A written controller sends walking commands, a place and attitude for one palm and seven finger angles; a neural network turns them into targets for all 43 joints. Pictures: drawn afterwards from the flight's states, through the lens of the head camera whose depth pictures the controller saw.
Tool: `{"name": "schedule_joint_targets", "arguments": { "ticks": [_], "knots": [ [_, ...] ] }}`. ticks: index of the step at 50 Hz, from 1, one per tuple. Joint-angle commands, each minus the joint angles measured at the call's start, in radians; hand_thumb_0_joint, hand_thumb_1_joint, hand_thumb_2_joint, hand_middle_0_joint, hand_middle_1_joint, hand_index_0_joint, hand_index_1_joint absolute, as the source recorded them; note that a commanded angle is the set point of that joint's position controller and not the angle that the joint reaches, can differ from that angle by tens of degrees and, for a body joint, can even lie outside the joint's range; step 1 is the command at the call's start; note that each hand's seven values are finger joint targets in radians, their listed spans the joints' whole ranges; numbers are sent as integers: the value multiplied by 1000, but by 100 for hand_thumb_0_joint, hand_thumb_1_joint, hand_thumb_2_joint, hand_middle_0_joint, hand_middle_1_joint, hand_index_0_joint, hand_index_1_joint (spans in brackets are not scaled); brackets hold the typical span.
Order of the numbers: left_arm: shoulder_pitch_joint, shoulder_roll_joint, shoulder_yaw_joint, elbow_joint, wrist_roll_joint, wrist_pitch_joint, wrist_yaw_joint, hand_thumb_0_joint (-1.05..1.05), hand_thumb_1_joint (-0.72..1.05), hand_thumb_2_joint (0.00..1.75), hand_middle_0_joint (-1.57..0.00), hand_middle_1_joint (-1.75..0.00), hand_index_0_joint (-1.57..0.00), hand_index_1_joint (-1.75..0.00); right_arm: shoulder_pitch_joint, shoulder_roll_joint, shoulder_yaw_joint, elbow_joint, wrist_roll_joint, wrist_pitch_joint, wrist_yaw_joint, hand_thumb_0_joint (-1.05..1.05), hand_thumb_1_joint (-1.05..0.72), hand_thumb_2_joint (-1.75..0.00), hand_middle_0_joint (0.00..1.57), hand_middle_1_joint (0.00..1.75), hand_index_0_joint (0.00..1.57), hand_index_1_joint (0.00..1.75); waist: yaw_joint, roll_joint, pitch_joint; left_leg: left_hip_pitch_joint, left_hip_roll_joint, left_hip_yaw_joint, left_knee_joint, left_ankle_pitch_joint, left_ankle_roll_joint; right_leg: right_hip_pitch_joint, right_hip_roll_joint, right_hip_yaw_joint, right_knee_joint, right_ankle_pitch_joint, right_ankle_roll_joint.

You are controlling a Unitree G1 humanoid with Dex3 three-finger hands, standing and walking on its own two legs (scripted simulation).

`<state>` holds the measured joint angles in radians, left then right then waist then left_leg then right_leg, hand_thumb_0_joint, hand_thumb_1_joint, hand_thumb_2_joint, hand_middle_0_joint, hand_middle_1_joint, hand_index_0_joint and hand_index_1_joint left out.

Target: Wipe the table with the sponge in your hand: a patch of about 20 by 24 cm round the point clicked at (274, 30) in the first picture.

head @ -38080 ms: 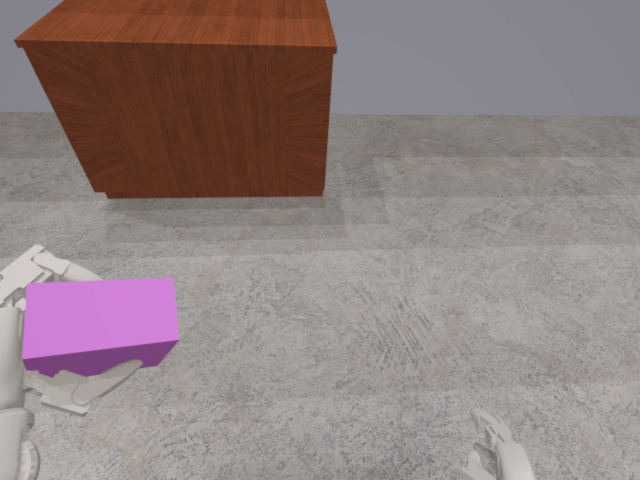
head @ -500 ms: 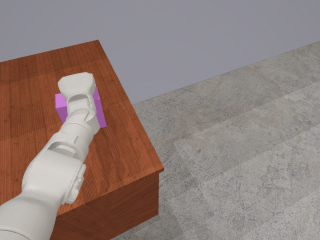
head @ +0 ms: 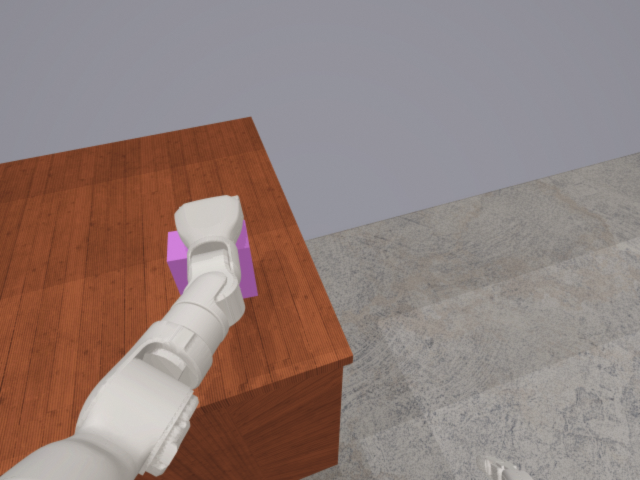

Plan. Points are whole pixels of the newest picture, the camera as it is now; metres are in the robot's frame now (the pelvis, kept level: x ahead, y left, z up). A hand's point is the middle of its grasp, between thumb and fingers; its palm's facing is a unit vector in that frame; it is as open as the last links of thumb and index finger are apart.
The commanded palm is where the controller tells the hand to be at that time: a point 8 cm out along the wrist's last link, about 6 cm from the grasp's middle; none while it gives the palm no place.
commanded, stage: wipe back along the third lane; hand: left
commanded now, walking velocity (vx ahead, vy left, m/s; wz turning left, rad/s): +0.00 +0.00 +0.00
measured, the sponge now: (217, 272) +0.41 +0.18 +0.01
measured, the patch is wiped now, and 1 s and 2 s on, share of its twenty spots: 0.90 0.90 0.90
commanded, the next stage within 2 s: slide back across to the middle lane in 1.00 s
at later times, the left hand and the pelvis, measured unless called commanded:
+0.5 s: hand (230, 277) +0.37 +0.14 +0.06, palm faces -0.02 -0.06 -1.00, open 10.2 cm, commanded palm +0.33 +0.14 +0.10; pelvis -0.01 -0.02 +0.00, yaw +0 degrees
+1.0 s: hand (237, 310) +0.32 +0.12 +0.06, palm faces +0.01 -0.08 -1.00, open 10.2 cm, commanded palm +0.28 +0.12 +0.10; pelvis -0.02 -0.03 +0.00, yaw -1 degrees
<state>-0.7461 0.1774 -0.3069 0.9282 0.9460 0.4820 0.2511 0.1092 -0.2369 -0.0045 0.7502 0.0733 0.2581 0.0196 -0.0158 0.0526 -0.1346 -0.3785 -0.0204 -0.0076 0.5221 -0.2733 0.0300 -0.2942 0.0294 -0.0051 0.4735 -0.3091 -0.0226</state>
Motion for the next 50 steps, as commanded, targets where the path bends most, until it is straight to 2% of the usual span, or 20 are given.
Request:
{"name": "schedule_joint_targets", "arguments": {
  "ticks": [1, 7, 9, 11, 15, 16, 20, 21, 22, 25, 26, 31, 37, 40, 41, 42, 44, 46, 47, 50],
  "knots": [
    [-330, 30, -45, -195, 21, 0, -20, 0, 10, 130, -120, -160, -120, -160, -92, -127, -44, -131, -2, -13, -4, 0, -90, -90, 20, 30, 20, 30, -15, -46, -263, 230, 12, -10, -24, 393, 6, 61, 17, -29, -14, 438, -49],
    [-189, 63, -16, -250, 5, 6, -24, 0, 10, 130, -120, -160, -120, -160, -127, -135, -39, -154, -3, -4, -4, 0, -90, -90, 20, 30, 20, 30, 8, -117, -246, 205, -3, 7, -22, 377, 14, 134, 11, -12, -20, 518, -45],
    [-149, 80, -11, -271, 14, 14, -25, 0, 10, 130, -120, -160, -120, -160, -140, -137, -34, -161, 1, -3, -3, 0, -90, -90, 20, 30, 20, 30, 14, -117, -216, 194, -5, 11, -29, 364, 13, 137, 7, -8, -26, 525, -45],
    [-180, 43, -48, -308, 16, 17, -34, 0, 10, 130, -120, -160, -120, -160, -158, -128, -33, -172, 8, -2, -4, 0, -90, -90, 20, 30, 20, 30, 3, -114, -196, 186, -6, 12, -35, 344, 15, 132, 3, -6, -29, 507, -44],
    [-89, 94, -13, -334, 15, 29, -37, 0, 10, 130, -120, -160, -120, -160, -171, -137, -29, -180, 8, -6, -2, 0, -90, -90, 20, 30, 20, 30, 24, -119, -181, 182, -14, 15, -38, 328, 17, 150, 3, 5, -34, 515, -44],
    [-103, 50, -46, -366, 3, 29, -45, 0, 10, 130, -120, -160, -120, -160, -183, -129, -30, -191, 12, -7, -1, 0, -90, -90, 20, 30, 20, 30, 20, -110, -191, 184, -13, 17, -41, 332, 18, 159, 0, 2, -31, 516, -44],
    [-46, 95, -23, -387, 8, 35, -51, 0, 10, 130, -120, -160, -120, -160, -189, -137, -26, -192, 12, -11, -3, 0, -90, -90, 20, 30, 20, 30, 27, -122, -178, 183, -19, 21, -43, 305, 20, 165, 1, 18, -40, 509, -41],
    [-31, 62, -41, -414, -4, 32, -59, 0, 10, 130, -120, -160, -120, -160, -198, -127, -29, -206, 15, -12, -2, 0, -90, -90, 20, 30, 20, 30, 28, -133, -191, 183, -19, 20, -44, 312, 21, 179, -1, 13, -39, 512, -39],
    [-1, 94, -20, -406, 3, 33, -56, 0, 10, 130, -120, -160, -120, -160, -197, -136, -28, -201, 15, -13, -2, 0, -90, -90, 20, 30, 20, 30, 33, -137, -170, 181, -18, 18, -48, 300, 19, 171, 2, 21, -40, 496, -40],
    [53, 78, -36, -455, 3, 33, -57, 0, 10, 130, -120, -160, -120, -160, -209, -134, -28, -211, 15, -17, 4, 0, -90, -90, 20, 30, 20, 30, 39, -129, -170, 185, -21, 22, -44, 309, 20, 177, 1, 27, -39, 522, -40],
    [50, 41, -65, -490, -4, 32, -64, 0, 10, 130, -120, -160, -120, -160, -219, -127, -32, -224, 18, -17, 9, 0, -90, -90, 20, 30, 20, 30, 38, -121, -192, 192, -19, 22, -44, 322, 19, 187, -1, 20, -31, 525, -41],
    [154, 57, -52, -552, -12, 42, -61, 0, 10, 130, -120, -160, -120, -160, -242, -129, -32, -236, 20, -22, 22, 0, -90, -90, 20, 30, 20, 30, 50, -146, -168, 188, -19, 25, -48, 312, 20, 194, 1, 30, -32, 523, -39],
    [200, 47, -70, -598, -12, 69, -60, 0, 10, 130, -120, -160, -120, -160, -278, -127, -26, -239, 23, -25, 28, 0, -90, -90, 20, 30, 20, 30, 60, -140, -92, 191, -14, 21, -66, 264, 17, 144, 8, 29, -44, 414, -42],
    [195, 54, -64, -603, -10, 78, -61, 0, 10, 130, -120, -160, -120, -160, -292, -127, -24, -236, 22, -28, 26, 0, -90, -90, 20, 30, 20, 30, 61, -150, -87, 192, -14, 25, -70, 236, 18, 136, 7, 33, -56, 376, -40],
    [176, 20, -97, -629, -16, 77, -68, 0, 10, 130, -120, -160, -120, -160, -297, -119, -24, -247, 25, -27, 27, 0, -90, -90, 20, 30, 20, 30, 56, -138, -104, 198, -13, 26, -73, 239, 19, 142, 6, 24, -53, 359, -39],
    [199, 61, -62, -619, -11, 78, -65, 0, 10, 130, -120, -160, -120, -160, -295, -126, -25, -240, 23, -29, 27, 0, -90, -90, 20, 30, 20, 30, 64, -153, -97, 200, -13, 22, -71, 231, 18, 137, 10, 33, -54, 349, -41],
    [238, 63, -57, -619, -12, 82, -64, 0, 10, 130, -120, -160, -120, -160, -305, -124, -21, -244, 23, -31, 26, 0, -90, -90, 20, 30, 20, 30, 73, -152, -97, 194, -15, 23, -73, 227, 17, 144, 8, 38, -56, 353, -41],
    [179, 3, -119, -661, -13, 81, -76, 0, 10, 130, -120, -160, -120, -160, -315, -113, -21, -254, 27, -28, 28, 0, -90, -90, 20, 30, 20, 30, 57, -129, -109, 206, -12, 23, -77, 226, 17, 138, 6, 26, -53, 325, -41],
    [185, 43, -90, -640, -4, 84, -71, 0, 10, 130, -120, -160, -120, -160, -316, -121, -21, -243, 24, -27, 27, 0, -90, -90, 20, 30, 20, 30, 61, -133, -82, 207, -10, 18, -79, 208, 16, 116, 11, 32, -59, 291, -43],
    [210, 28, -99, -636, 0, 88, -71, 0, 10, 130, -120, -160, -120, -160, -322, -119, -18, -244, 24, -31, 28, 0, -90, -90, 20, 30, 20, 30, 67, -130, -82, 203, -13, 22, -76, 208, 16, 118, 9, 32, -59, 296, -44]
  ]
}}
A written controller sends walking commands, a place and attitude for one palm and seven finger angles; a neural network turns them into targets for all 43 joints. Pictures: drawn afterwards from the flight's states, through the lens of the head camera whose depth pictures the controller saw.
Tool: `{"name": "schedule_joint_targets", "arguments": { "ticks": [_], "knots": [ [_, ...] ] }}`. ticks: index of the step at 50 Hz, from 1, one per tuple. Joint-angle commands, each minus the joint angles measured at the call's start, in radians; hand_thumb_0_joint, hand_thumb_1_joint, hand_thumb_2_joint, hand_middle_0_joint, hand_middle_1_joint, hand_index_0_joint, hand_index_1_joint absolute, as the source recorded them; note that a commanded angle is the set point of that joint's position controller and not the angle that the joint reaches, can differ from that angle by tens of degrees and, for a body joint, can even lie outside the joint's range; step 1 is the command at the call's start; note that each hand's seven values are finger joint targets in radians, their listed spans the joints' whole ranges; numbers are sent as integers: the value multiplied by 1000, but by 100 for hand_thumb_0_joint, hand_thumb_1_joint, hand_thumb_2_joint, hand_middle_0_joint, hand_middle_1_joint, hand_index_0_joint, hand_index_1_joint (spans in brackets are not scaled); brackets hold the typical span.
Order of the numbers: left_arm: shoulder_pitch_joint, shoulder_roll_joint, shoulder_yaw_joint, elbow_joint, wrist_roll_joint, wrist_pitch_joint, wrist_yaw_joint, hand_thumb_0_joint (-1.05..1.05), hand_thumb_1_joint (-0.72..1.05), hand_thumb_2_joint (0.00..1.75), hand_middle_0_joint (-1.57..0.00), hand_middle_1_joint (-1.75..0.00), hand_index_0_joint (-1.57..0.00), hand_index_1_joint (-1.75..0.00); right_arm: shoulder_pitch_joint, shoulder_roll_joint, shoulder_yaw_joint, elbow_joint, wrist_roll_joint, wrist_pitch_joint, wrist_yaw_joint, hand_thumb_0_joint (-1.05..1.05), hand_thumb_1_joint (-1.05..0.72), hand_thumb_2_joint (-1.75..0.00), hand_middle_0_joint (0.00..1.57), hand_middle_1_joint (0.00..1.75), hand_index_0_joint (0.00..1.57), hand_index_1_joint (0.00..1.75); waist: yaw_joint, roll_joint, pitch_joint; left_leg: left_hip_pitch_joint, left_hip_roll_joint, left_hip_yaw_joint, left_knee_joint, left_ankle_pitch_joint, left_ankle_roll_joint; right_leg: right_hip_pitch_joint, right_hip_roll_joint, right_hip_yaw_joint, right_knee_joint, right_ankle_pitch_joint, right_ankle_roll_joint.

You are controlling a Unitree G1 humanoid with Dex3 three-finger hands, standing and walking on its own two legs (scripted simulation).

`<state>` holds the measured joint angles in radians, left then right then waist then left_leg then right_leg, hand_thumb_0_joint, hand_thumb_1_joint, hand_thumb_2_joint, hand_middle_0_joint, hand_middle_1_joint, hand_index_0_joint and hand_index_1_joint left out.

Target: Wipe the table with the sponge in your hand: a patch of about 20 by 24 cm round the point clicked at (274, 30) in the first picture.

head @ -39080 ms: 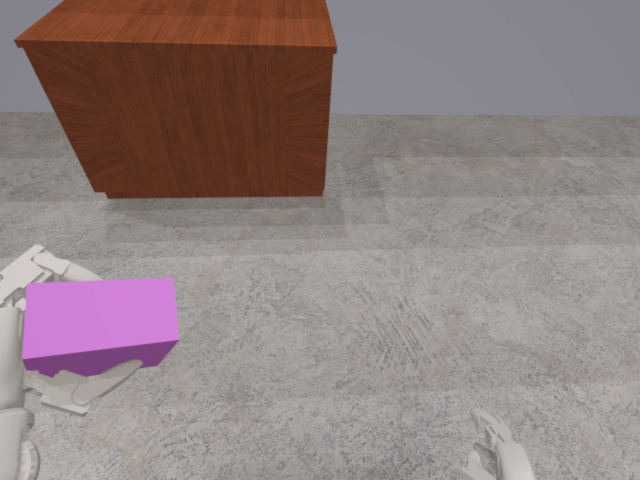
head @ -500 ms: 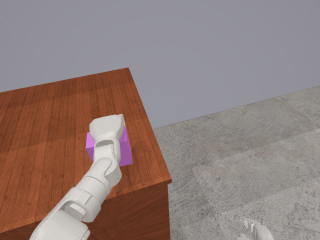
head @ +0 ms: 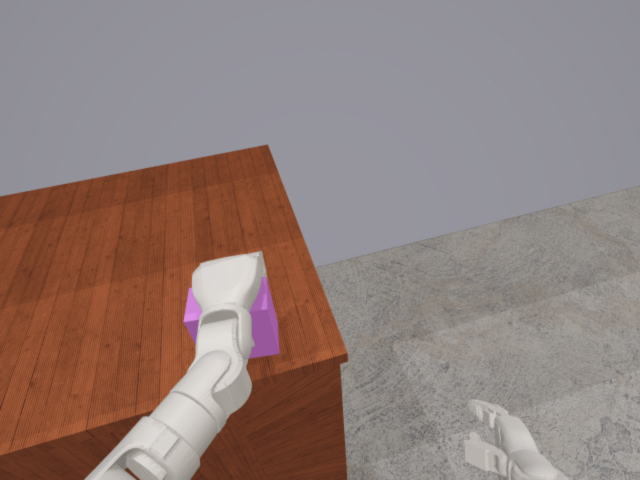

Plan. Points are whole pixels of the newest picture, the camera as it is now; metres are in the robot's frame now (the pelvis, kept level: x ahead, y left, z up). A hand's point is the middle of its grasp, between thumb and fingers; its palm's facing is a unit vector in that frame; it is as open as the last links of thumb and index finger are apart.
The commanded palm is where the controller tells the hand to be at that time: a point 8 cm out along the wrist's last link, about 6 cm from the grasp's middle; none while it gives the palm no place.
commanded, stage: slide back across to the middle lane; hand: left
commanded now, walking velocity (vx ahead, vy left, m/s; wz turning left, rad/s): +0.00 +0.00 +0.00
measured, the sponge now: (238, 328) +0.33 +0.16 +0.01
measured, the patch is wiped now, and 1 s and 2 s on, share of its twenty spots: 0.90 0.90 0.90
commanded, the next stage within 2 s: wipe forward along the middle lane in 0.74 s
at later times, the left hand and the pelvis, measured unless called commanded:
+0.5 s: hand (228, 306) +0.33 +0.16 +0.06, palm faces +0.01 -0.13 -0.99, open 10.2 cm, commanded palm +0.29 +0.18 +0.13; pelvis +0.01 -0.01 +0.00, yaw -1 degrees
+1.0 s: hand (176, 333) +0.28 +0.22 +0.06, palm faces -0.02 -0.11 -0.99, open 10.2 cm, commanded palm +0.27 +0.23 +0.12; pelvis +0.00 -0.01 +0.00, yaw +0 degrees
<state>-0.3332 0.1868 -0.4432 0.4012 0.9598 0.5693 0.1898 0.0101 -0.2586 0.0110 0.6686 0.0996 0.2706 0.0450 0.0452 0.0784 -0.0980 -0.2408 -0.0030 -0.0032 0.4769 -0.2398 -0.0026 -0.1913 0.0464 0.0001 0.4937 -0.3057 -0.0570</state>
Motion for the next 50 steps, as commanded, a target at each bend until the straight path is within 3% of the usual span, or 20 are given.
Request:
{"name": "schedule_joint_targets", "arguments": {
  "ticks": [1, 4, 10, 11, 12, 16, 17, 21, 22, 26, 28, 31, 35, 36, 40, 43, 46, 48, 49, 50],
  "knots": [
    [-236, -8, 12, -134, -19, -3, -18, 0, 10, 130, -120, -160, -120, -160, -226, -92, -34, -170, 0, -42, 5, 0, -90, -90, 20, 30, 20, 30, -1, -152, -137, 68, -27, 14, -35, 176, 48, 20, -8, 19, -71, 280, -10],
    [-196, -4, 12, -121, -14, -1, -15, 0, 10, 130, -120, -160, -120, -160, -223, -95, -35, -166, -4, -46, 8, 0, -90, -90, 20, 30, 20, 30, 10, -148, -130, 71, -30, 12, -30, 171, 50, 13, -6, 22, -73, 273, -12],
    [-239, 97, 100, -159, -11, 0, -12, 0, 10, 130, -120, -160, -120, -160, -232, -100, -29, -159, -5, -52, -10, 0, -90, -90, 20, 30, 20, 30, 13, -164, -139, 73, -34, 16, -34, 174, 53, 42, -9, 44, -80, 303, -7],
    [-245, 122, 128, -189, -16, -2, -13, 0, 10, 130, -120, -160, -120, -160, -239, -99, -29, -165, -4, -50, -12, 0, -90, -90, 20, 30, 20, 30, 19, -138, -147, 73, -33, 12, -43, 178, 51, 54, -9, 47, -78, 296, -10],
    [-248, 112, 109, -191, -8, -4, -14, 0, 10, 130, -120, -160, -120, -160, -235, -99, -26, -161, -5, -54, -13, 0, -90, -90, 20, 30, 20, 30, 16, -147, -150, 84, -34, 13, -39, 186, 52, 54, -8, 40, -73, 306, -9],
    [-214, 157, 154, -264, -5, -13, -20, 0, 10, 130, -120, -160, -120, -160, -238, -94, -27, -177, -6, -64, -14, 0, -90, -90, 20, 30, 20, 30, 27, -129, -183, 98, -37, 13, -38, 237, 54, 101, -9, 50, -67, 389, -10],
    [-190, 192, 177, -255, 8, -14, -17, 0, 10, 130, -120, -160, -120, -160, -233, -101, -26, -167, -8, -67, -17, 0, -90, -90, 20, 30, 20, 30, 30, -132, -173, 102, -38, 13, -36, 242, 53, 97, -5, 56, -63, 393, -11],
    [-147, 192, 178, -337, 7, -17, -29, 0, 10, 130, -120, -160, -120, -160, -241, -94, -25, -187, -6, -79, -14, 0, -90, -90, 20, 30, 20, 30, 33, -114, -186, 110, -39, 16, -40, 272, 53, 127, -7, 59, -61, 452, -9],
    [-132, 227, 199, -317, 15, -16, -28, 0, 10, 130, -120, -160, -120, -160, -239, -101, -24, -176, -8, -81, -17, 0, -90, -90, 20, 30, 20, 30, 32, -129, -153, 107, -40, 15, -39, 257, 53, 105, -2, 72, -66, 427, -9],
    [-117, 247, 221, -373, 3, -13, -42, 0, 10, 130, -120, -160, -120, -160, -243, -101, -23, -185, -6, -88, -22, 0, -90, -90, 20, 30, 20, 30, 31, -127, -166, 111, -40, 20, -47, 266, 56, 133, -6, 79, -72, 448, -5],
    [-31, 279, 257, -377, -6, -20, -45, 0, 10, 130, -120, -160, -120, -160, -241, -105, -23, -185, -10, -98, -25, 0, -90, -90, 20, 30, 20, 30, 44, -127, -160, 114, -45, 23, -39, 275, 57, 144, -7, 91, -69, 499, -2],
    [-17, 288, 264, -415, -7, -35, -60, 0, 10, 130, -120, -160, -120, -160, -237, -102, -21, -188, -10, -102, -28, 0, -90, -90, 20, 30, 20, 30, 33, -114, -164, 117, -45, 26, -39, 291, 55, 158, -12, 103, -67, 554, -1],
    [98, 321, 305, -456, -18, -64, -68, 0, 10, 130, -120, -160, -120, -160, -226, -103, -22, -191, -15, -116, -32, 0, -90, -90, 20, 30, 20, 30, 37, -123, -157, 111, -49, 27, -27, 304, 55, 174, -18, 117, -57, 658, 5],
    [84, 317, 304, -474, -16, -70, -73, 0, 10, 130, -120, -160, -120, -160, -222, -103, -25, -192, -13, -115, -31, 0, -90, -90, 20, 30, 20, 30, 28, -117, -165, 114, -46, 28, -31, 310, 53, 178, -17, 113, -57, 637, 4],
    [146, 338, 326, -509, -20, -89, -77, 0, 10, 130, -120, -160, -120, -160, -218, -107, -27, -196, -19, -124, -36, 0, -90, -90, 20, 30, 20, 30, 34, -103, -118, 107, -47, 21, -32, 290, 58, 148, -14, 112, -69, 597, 3],
    [96, 330, 309, -514, -12, -97, -83, 0, 10, 130, -120, -160, -120, -160, -215, -108, -28, -190, -22, -125, -46, 0, -90, -90, 20, 30, 20, 30, 21, -94, -95, 110, -44, 18, -42, 256, 61, 112, -8, 102, -90, 481, 3],
    [3, 368, 330, -476, 1, -107, -87, 0, 10, 130, -120, -160, -120, -160, -207, -115, -28, -171, -23, -127, -61, 0, -90, -90, 20, 30, 20, 30, 7, -103, -78, 110, -43, 16, -50, 220, 62, 83, -7, 104, -109, 401, 4],
    [-40, 365, 322, -426, 7, -117, -86, 0, 10, 130, -120, -160, -120, -160, -201, -115, -27, -159, -25, -131, -72, 0, -90, -90, 20, 30, 20, 30, 4, -109, -66, 105, -45, 16, -49, 189, 64, 57, -8, 92, -116, 344, 6],
    [-56, 332, 292, -402, 6, -121, -91, 0, 10, 130, -120, -160, -120, -160, -203, -113, -22, -159, -24, -133, -75, 0, -90, -90, 20, 30, 20, 30, 1, -106, -51, 102, -46, 14, -54, 174, 64, 40, -9, 82, -124, 317, 8],
    [-93, 356, 308, -375, 10, -128, -91, 0, 10, 130, -120, -160, -120, -160, -193, -118, -23, -148, -24, -133, -80, 0, -90, -90, 20, 30, 20, 30, -3, -102, -55, 102, -44, 12, -55, 159, 62, 31, -8, 83, -125, 290, 6]
  ]
}}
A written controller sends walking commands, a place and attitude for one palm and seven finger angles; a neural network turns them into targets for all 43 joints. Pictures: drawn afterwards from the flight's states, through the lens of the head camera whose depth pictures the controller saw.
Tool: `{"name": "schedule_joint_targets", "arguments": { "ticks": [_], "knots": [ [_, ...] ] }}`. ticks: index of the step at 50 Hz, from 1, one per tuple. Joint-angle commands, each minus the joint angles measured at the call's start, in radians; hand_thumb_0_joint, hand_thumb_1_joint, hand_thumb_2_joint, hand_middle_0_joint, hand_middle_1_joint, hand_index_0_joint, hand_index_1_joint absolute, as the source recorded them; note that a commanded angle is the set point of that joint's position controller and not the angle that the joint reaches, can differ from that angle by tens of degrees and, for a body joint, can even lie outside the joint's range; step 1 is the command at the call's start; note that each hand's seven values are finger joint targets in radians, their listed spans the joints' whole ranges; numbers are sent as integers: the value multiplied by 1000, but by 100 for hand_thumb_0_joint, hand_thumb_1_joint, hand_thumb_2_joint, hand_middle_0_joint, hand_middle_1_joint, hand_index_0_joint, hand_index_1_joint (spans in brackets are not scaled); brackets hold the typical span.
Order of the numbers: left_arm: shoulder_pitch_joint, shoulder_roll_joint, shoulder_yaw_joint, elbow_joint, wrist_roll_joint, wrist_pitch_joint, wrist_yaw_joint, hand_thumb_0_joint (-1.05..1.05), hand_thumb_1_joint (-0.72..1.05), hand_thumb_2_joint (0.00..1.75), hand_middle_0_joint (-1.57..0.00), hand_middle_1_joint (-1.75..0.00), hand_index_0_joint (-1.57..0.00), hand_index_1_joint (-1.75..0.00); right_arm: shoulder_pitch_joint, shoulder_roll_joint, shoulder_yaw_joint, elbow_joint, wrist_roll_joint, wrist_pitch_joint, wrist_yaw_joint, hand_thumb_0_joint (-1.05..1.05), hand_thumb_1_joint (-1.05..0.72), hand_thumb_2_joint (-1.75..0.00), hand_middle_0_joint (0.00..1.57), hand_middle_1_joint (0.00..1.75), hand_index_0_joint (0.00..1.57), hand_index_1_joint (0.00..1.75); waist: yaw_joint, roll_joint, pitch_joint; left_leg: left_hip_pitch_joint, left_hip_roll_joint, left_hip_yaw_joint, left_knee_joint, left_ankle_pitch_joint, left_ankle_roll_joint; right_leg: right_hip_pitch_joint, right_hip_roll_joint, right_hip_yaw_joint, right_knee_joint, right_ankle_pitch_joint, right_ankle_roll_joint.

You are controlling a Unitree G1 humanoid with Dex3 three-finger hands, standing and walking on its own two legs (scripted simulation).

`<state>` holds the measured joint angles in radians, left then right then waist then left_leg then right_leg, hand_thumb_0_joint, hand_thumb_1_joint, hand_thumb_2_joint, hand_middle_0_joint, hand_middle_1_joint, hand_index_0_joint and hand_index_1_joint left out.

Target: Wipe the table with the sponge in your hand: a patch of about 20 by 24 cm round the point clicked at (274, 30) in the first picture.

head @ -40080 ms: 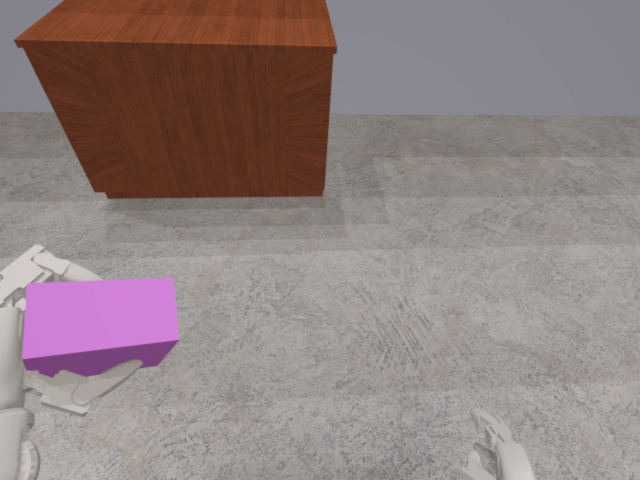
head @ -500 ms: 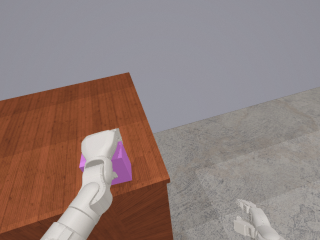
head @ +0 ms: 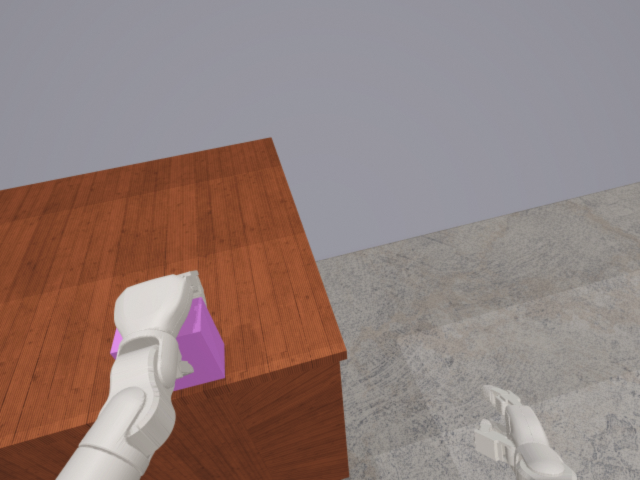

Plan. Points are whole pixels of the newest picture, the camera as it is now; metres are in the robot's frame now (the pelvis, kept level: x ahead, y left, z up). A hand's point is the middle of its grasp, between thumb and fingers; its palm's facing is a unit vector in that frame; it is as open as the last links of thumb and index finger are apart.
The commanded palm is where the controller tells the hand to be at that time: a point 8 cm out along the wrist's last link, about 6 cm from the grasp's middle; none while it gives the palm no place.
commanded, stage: wipe forward along the middle lane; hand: left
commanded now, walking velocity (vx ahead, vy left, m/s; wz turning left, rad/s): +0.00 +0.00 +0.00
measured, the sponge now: (178, 355) +0.27 +0.24 +0.01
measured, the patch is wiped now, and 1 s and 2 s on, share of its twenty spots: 0.90 0.90 0.90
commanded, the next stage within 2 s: slide back across to the first lane in 1.46 s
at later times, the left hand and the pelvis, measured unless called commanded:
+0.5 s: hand (189, 287) +0.35 +0.24 +0.06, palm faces -0.03 -0.05 -1.00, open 10.2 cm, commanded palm +0.33 +0.25 +0.10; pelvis -0.01 +0.01 +0.00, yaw +1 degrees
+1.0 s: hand (189, 263) +0.40 +0.26 +0.06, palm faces -0.08 -0.02 -1.00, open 10.2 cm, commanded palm +0.38 +0.27 +0.10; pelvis +0.00 +0.01 -0.01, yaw +1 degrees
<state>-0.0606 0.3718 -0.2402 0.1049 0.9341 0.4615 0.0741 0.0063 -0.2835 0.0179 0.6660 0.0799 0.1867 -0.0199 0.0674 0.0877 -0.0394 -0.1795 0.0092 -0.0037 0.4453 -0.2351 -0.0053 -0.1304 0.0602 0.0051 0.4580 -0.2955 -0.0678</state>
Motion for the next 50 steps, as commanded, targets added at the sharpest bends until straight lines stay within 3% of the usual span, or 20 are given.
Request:
{"name": "schedule_joint_targets", "arguments": {
  "ticks": [1, 6, 11, 13, 16, 21, 23, 25, 30, 35, 39, 41, 43, 45, 46, 50],
  "knots": [
    [-422, 177, 101, -71, 45, -27, 21, 0, 10, 130, -120, -160, -120, -160, -182, -96, -31, -141, -6, -48, -18, 0, -90, -90, 20, 30, 20, 30, -30, -98, -121, 42, -55, 10, -33, 137, 62, -40, -19, 75, -91, 231, 14],
    [-489, 141, 86, 32, 45, -74, 25, 0, 10, 130, -120, -160, -120, -160, -142, -94, -37, -130, -6, -54, -27, 0, -90, -90, 20, 30, 20, 30, -30, -90, -183, 36, -55, 4, -25, 122, 61, -43, -18, 55, -79, 204, 9],
    [-584, 96, 53, 168, 58, -93, 40, 0, 10, 130, -120, -160, -120, -160, -104, -95, -40, -117, -1, -51, -27, 0, -90, -90, 20, 30, 20, 30, -45, -119, -180, -6, -50, -2, -16, 100, 57, -80, -17, 30, -67, 179, 10],
    [-588, 113, 72, 234, 69, -96, 54, 0, 10, 130, -120, -160, -120, -160, -83, -105, -45, -106, -4, -49, -25, 0, -90, -90, 20, 30, 20, 30, -39, -136, -173, -17, -50, -5, -5, 96, 58, -97, -14, 24, -58, 176, 7],
    [-586, 131, 104, 254, 67, -100, 72, 0, 10, 130, -120, -160, -120, -160, -71, -107, -50, -112, -4, -41, -22, 0, -90, -90, 20, 30, 20, 30, -28, -136, -243, -27, -49, -6, 5, 148, 55, -49, -15, 24, -38, 254, 4],
    [-630, 127, 96, 309, 64, -82, 89, 0, 10, 130, -120, -160, -120, -160, -55, -111, -53, -110, -1, -28, -17, 0, -90, -90, 20, 30, 20, 30, -32, -123, -221, -50, -48, -7, 10, 146, 56, -65, -14, 18, -35, 260, 4],
    [-638, 163, 116, 356, 66, -73, 94, 0, 10, 130, -120, -160, -120, -160, -48, -118, -51, -98, 2, -24, -22, 0, -90, -90, 20, 30, 20, 30, -36, -137, -207, -57, -47, -4, 16, 134, 57, -76, -14, 19, -36, 246, 7],
    [-671, 123, 76, 367, 66, -68, 91, 0, 10, 130, -120, -160, -120, -160, -43, -114, -50, -98, 3, -22, -22, 0, -90, -90, 20, 30, 20, 30, -46, -129, -199, -53, -46, -4, 16, 136, 59, -91, -15, 11, -38, 249, 7],
    [-709, 157, 98, 418, 70, -76, 89, 0, 10, 130, -120, -160, -120, -160, -20, -119, -53, -91, 3, -18, -22, 0, -90, -90, 20, 30, 20, 30, -49, -132, -226, -54, -46, -5, 27, 157, 60, -83, -14, 10, -29, 278, 5],
    [-776, 133, 71, 460, 76, -96, 88, 0, 10, 130, -120, -160, -120, -160, 1, -118, -54, -87, 2, -15, -22, 0, -90, -90, 20, 30, 20, 30, -62, -115, -230, -46, -43, -8, 31, 160, 60, -110, -13, 2, -27, 269, 3],
    [-861, 183, 98, 522, 88, -116, 95, 0, 10, 130, -120, -160, -120, -160, 20, -122, -53, -70, 0, -10, -29, 0, -90, -90, 20, 30, 20, 30, -77, -126, -224, -68, -42, -9, 35, 138, 60, -126, -17, 4, -28, 248, 7],
    [-905, 146, 73, 517, 86, -133, 94, 0, 10, 130, -120, -160, -120, -160, 25, -113, -55, -74, 1, -11, -27, 0, -90, -90, 20, 30, 20, 30, -82, -116, -256, -62, -40, -8, 36, 160, 59, -120, -18, -1, -21, 268, 6],
    [-902, 217, 122, 567, 95, -141, 104, 0, 10, 130, -120, -160, -120, -160, 39, -124, -55, -60, -4, -8, -31, 0, -90, -90, 20, 30, 20, 30, -79, -108, -259, -69, -42, -5, 48, 159, 61, -119, -19, 10, -19, 280, 8],
    [-920, 230, 128, 591, 100, -147, 108, 0, 10, 130, -120, -160, -120, -160, 49, -123, -54, -55, -5, -7, -30, 0, -90, -90, 20, 30, 20, 30, -81, -103, -271, -80, -44, -1, 55, 169, 61, -108, -22, 15, -16, 312, 9],
    [-952, 189, 98, 573, 96, -156, 103, 0, 10, 130, -120, -160, -120, -160, 50, -117, -57, -59, -3, -6, -28, 0, -90, -90, 20, 30, 20, 30, -87, -104, -300, -72, -42, -4, 52, 189, 60, -99, -22, 10, -11, 329, 9],
    [-948, 245, 136, 631, 96, -165, 108, 0, 10, 130, -120, -160, -120, -160, 75, -126, -58, -52, -7, -4, -27, 0, -90, -90, 20, 30, 20, 30, -87, -119, -307, -92, -44, 3, 67, 192, 65, -83, -25, 17, -11, 367, 15]
  ]
}}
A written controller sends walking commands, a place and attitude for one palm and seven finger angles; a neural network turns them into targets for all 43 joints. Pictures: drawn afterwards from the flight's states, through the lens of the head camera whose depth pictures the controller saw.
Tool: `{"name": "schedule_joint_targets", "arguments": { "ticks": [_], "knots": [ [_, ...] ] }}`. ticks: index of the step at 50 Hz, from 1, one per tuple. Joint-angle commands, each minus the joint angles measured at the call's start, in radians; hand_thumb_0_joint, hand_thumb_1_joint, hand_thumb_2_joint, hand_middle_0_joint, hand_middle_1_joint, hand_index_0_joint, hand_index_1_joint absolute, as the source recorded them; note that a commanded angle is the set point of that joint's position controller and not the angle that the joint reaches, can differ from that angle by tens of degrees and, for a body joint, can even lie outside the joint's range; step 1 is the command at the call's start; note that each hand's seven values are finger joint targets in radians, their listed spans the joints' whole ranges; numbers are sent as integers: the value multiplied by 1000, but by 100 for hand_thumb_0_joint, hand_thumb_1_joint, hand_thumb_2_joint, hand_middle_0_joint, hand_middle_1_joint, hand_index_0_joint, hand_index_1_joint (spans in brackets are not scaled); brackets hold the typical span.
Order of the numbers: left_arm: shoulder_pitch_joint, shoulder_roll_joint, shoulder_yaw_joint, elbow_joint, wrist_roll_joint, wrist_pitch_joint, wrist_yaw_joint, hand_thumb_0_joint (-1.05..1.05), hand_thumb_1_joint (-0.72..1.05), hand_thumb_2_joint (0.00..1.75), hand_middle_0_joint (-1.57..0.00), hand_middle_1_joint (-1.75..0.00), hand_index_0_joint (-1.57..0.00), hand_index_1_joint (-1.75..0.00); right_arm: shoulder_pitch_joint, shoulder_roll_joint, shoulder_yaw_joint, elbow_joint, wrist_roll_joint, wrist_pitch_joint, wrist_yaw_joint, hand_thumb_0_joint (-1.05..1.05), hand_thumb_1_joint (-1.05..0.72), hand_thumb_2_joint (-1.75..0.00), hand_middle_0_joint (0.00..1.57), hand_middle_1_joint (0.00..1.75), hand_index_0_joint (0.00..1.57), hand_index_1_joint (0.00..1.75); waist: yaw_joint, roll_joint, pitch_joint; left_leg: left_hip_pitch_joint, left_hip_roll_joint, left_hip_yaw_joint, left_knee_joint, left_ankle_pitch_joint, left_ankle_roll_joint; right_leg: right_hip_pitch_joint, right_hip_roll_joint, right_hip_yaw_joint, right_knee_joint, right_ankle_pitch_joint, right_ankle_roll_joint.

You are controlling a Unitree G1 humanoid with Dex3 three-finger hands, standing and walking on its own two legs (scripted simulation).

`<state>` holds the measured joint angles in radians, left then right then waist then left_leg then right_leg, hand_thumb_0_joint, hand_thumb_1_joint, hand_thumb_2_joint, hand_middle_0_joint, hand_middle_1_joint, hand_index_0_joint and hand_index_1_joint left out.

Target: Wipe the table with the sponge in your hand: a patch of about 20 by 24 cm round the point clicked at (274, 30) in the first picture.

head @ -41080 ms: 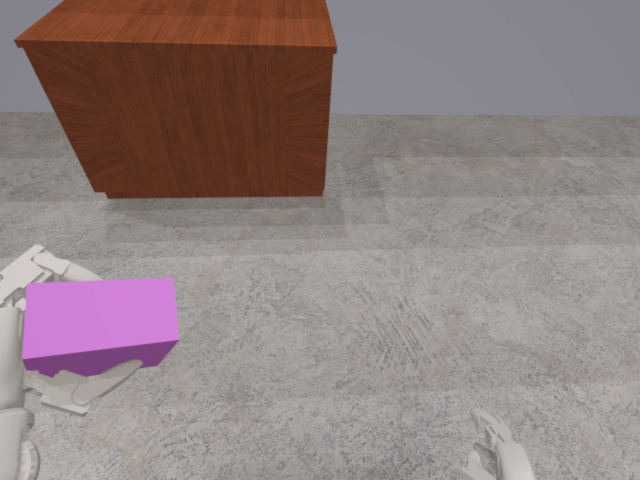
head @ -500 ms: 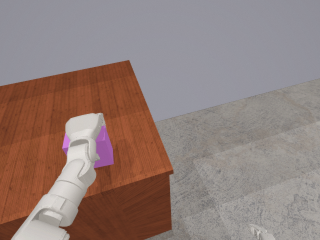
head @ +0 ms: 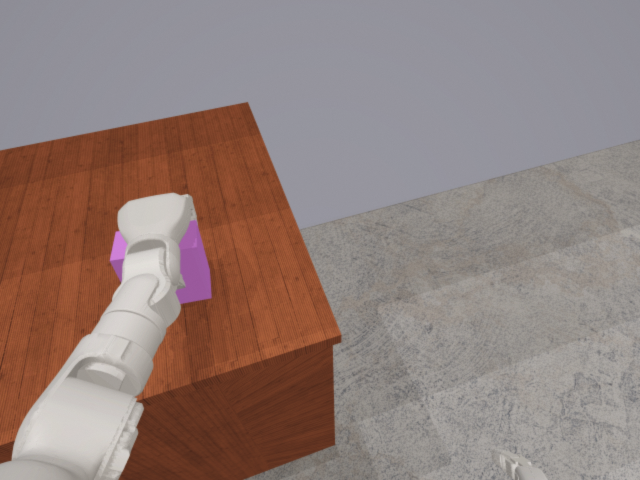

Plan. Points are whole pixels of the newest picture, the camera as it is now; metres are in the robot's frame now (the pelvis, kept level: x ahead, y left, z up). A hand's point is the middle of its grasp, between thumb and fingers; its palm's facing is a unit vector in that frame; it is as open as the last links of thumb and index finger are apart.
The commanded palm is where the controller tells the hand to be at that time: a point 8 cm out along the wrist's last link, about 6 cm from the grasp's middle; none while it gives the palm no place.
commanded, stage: wipe forward along the middle lane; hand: left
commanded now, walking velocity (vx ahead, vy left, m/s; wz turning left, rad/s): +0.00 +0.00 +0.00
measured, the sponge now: (168, 274) +0.40 +0.25 +0.01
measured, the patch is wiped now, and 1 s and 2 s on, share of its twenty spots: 0.90 0.90 0.90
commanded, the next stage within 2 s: slide back across to the first lane in 0.46 s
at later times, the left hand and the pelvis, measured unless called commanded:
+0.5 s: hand (159, 224) +0.45 +0.27 +0.06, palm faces -0.11 -0.02 -0.99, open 10.2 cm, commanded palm +0.44 +0.27 +0.11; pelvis +0.01 +0.01 +0.00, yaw -1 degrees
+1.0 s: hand (123, 224) +0.45 +0.32 +0.07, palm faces -0.11 -0.03 -0.99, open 10.2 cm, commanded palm +0.43 +0.32 +0.13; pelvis +0.02 +0.03 +0.00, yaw -1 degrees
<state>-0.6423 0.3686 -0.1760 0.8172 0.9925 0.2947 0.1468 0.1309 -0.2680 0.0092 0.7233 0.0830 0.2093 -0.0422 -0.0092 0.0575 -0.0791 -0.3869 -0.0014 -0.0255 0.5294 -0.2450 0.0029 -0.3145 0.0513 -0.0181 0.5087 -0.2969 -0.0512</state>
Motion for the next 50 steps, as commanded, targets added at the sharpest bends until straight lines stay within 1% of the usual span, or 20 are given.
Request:
{"name": "schedule_joint_targets", "arguments": {
  "ticks": [1, 3, 4, 10, 11, 12, 14, 16, 19, 21, 25, 27, 29, 31, 32, 36, 40, 41, 46, 50],
  "knots": [
    [-392, 248, 74, -95, 28, -5, 30, 0, 10, 130, -120, -160, -120, -160, -50, -139, -50, -115, -8, -26, -5, 0, -90, -90, 20, 30, 20, 30, -12, -85, -286, 110, -34, 21, -22, 212, 55, 117, -18, 39, -59, 384, -3],
    [-386, 302, 104, -45, 35, -10, 33, 0, 10, 130, -120, -160, -120, -160, -32, -151, -48, -103, -8, -25, -7, 0, -90, -90, 20, 30, 20, 30, -15, -96, -261, 91, -35, 22, -20, 189, 57, 105, -17, 40, -61, 361, 1],
    [-416, 280, 80, -36, 39, -14, 29, 0, 10, 130, -120, -160, -120, -160, -25, -149, -48, -99, -8, -26, -7, 0, -90, -90, 20, 30, 20, 30, -28, -96, -247, 90, -34, 26, -18, 193, 60, 95, -19, 41, -64, 376, 3],
    [-437, 327, 108, -4, 53, -45, 22, 0, 10, 130, -120, -160, -120, -160, 22, -159, -57, -90, -10, -29, 1, 0, -90, -90, 20, 30, 20, 30, -30, -67, -280, 94, -32, 23, -5, 228, 61, 92, -15, 40, -56, 410, -2],
    [-463, 304, 91, -19, 43, -52, 15, 0, 10, 130, -120, -160, -120, -160, 17, -154, -59, -94, -10, -29, 0, 0, -90, -90, 20, 30, 20, 30, -33, -59, -293, 99, -31, 23, -8, 247, 60, 98, -17, 37, -55, 431, -2],
    [-456, 349, 122, 10, 43, -53, 18, 0, 10, 130, -120, -160, -120, -160, 33, -163, -60, -85, -10, -28, 0, 0, -90, -90, 20, 30, 20, 30, -35, -74, -288, 90, -31, 23, -6, 225, 61, 98, -16, 41, -57, 408, 2],
    [-480, 343, 112, 17, 44, -61, 19, 0, 10, 130, -120, -160, -120, -160, 43, -164, -62, -81, -12, -30, 1, 0, -90, -90, 20, 30, 20, 30, -46, -62, -290, 88, -30, 28, 1, 231, 63, 86, -16, 40, -57, 421, 3],
    [-481, 362, 134, 12, 43, -76, 16, 0, 10, 130, -120, -160, -120, -160, 53, -165, -67, -83, -12, -31, 5, 0, -90, -90, 20, 30, 20, 30, -37, -54, -328, 89, -29, 26, 5, 271, 60, 107, -17, 40, -45, 465, -1],
    [-464, 327, 110, 29, 56, -85, 25, 0, 10, 130, -120, -160, -120, -160, 76, -166, -73, -74, -16, -30, 13, 0, -90, -90, 20, 30, 20, 30, -46, -44, -320, 111, -24, 27, 20, 294, 60, 67, -9, 32, -39, 471, -3],
    [-486, 354, 133, 27, 50, -90, 26, 0, 10, 130, -120, -160, -120, -160, 81, -167, -75, -73, -16, -30, 14, 0, -90, -90, 20, 30, 20, 30, -45, -47, -336, 101, -23, 25, 18, 300, 58, 80, -9, 33, -37, 478, -4],
    [-525, 388, 143, 80, 54, -84, 47, 0, 10, 130, -120, -160, -120, -160, 95, -176, -72, -61, -16, -28, 15, 0, -90, -90, 20, 30, 20, 30, -65, -71, -290, 68, -23, 24, 18, 249, 60, 41, -6, 28, -45, 417, 3],
    [-588, 403, 135, 92, 68, -81, 51, 0, 10, 130, -120, -160, -120, -160, 105, -179, -70, -49, -15, -31, 13, 0, -90, -90, 20, 30, 20, 30, -79, -46, -285, 71, -20, 15, 15, 240, 58, 8, -5, 24, -38, 374, 1],
    [-590, 399, 132, 87, 81, -80, 55, 0, 10, 130, -120, -160, -120, -160, 112, -176, -72, -52, -19, -34, 20, 0, -90, -90, 20, 30, 20, 30, -68, -9, -313, 92, -17, 13, 19, 252, 57, -3, -2, 19, -34, 359, -5],
    [-576, 445, 170, 75, 84, -82, 51, 0, 10, 130, -120, -160, -120, -160, 108, -175, -73, -61, -21, -31, 21, 0, -90, -90, 20, 30, 20, 30, -41, 25, -379, 117, -16, 10, 21, 307, 53, 36, -2, 21, -23, 396, -13],
    [-566, 445, 168, 71, 83, -83, 52, 0, 10, 130, -120, -160, -120, -160, 114, -174, -74, -63, -21, -28, 21, 0, -90, -90, 20, 30, 20, 30, -45, 25, -397, 137, -16, 7, 24, 311, 53, 37, 1, 17, -20, 385, -10],
    [-556, 417, 160, 54, 56, -87, 37, 0, 10, 130, -120, -160, -120, -160, 104, -168, -74, -75, -18, -29, 21, 0, -90, -90, 20, 30, 20, 30, -41, 17, -387, 159, -9, 0, 16, 331, 52, 36, 4, 7, -31, 382, -11],
    [-585, 446, 162, 26, 58, -99, 30, 0, 10, 130, -120, -160, -120, -160, 105, -175, -73, -77, -11, -29, 16, 0, -90, -90, 20, 30, 20, 30, -54, -5, -345, 169, -10, -11, 1, 292, 58, 21, 5, 5, -53, 327, -7],
    [-619, 456, 169, -20, 60, -111, 26, 0, 10, 130, -120, -160, -120, -160, 100, -174, -74, -78, -12, -33, 15, 0, -90, -90, 20, 30, 20, 30, -50, 34, -366, 199, -5, -16, -2, 332, 54, 18, 4, 5, -46, 344, -13],
    [-522, 478, 207, -42, 47, -140, 13, 0, 10, 130, -120, -160, -120, -160, 101, -174, -78, -84, -14, -34, 17, 0, -90, -90, 20, 30, 20, 30, -25, 27, -375, 221, -5, -18, -5, 387, 49, 48, 9, 0, -52, 380, -20],
    [-498, 484, 200, -50, 54, -155, 5, 0, 10, 130, -120, -160, -120, -160, 99, -178, -77, -82, -11, -30, 17, 0, -90, -90, 20, 30, 20, 30, -37, 16, -325, 222, -8, -18, -6, 369, 53, 30, 9, -2, -63, 360, -17]
  ]
}}
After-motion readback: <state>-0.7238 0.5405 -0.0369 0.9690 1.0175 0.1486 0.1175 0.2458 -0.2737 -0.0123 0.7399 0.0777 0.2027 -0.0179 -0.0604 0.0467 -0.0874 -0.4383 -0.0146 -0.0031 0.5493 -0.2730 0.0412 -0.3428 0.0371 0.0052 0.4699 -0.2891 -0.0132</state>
